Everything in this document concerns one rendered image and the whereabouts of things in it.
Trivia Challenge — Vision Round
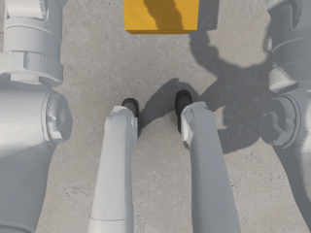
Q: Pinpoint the carton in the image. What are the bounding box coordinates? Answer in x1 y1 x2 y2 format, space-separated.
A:
123 0 199 34

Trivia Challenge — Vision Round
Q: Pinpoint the robot left thigh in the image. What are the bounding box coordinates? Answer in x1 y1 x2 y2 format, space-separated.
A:
87 112 138 233

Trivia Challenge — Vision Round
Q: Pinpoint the robot left forearm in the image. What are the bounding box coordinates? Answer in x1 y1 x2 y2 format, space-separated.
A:
0 0 68 90

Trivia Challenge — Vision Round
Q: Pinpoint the right robot foot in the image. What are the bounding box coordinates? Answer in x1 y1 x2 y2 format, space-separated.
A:
175 89 192 134

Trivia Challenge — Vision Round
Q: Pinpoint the right robot upper arm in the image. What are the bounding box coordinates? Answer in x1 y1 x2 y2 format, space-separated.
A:
258 94 311 233

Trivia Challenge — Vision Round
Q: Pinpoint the robot right forearm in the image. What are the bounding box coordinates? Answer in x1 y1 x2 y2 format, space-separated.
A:
265 0 311 96

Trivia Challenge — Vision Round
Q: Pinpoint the left robot upper arm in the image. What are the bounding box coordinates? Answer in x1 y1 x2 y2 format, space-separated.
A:
0 88 73 233

